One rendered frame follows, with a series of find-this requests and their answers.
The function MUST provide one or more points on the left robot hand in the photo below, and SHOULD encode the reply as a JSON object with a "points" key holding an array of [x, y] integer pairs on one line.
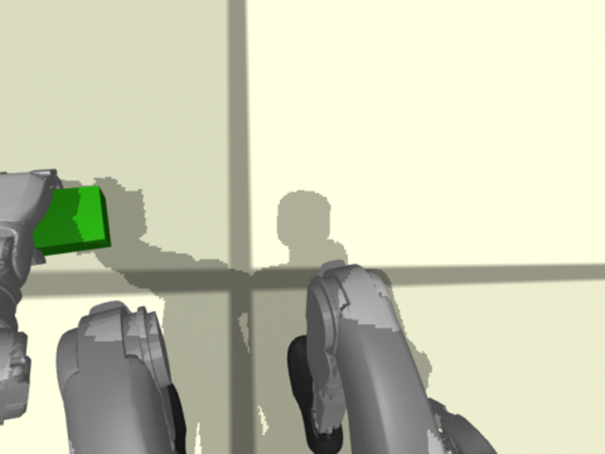
{"points": [[25, 199]]}

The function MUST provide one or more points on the right robot hand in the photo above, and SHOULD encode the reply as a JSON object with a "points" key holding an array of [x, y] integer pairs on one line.
{"points": [[458, 435]]}

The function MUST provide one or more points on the carton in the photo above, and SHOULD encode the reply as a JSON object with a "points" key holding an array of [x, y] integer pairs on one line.
{"points": [[77, 220]]}

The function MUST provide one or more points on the left robot arm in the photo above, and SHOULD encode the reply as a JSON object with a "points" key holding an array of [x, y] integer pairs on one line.
{"points": [[16, 248]]}

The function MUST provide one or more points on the right robot foot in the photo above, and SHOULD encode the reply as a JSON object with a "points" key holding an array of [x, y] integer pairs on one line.
{"points": [[302, 388]]}

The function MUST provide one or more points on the left robot foot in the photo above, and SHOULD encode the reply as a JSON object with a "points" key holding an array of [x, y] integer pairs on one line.
{"points": [[179, 423]]}

